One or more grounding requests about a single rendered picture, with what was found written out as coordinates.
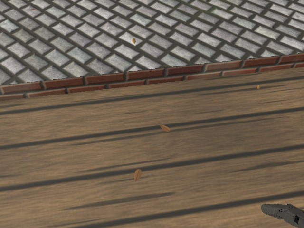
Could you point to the robot right hand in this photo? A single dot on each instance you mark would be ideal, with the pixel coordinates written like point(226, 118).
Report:
point(289, 213)

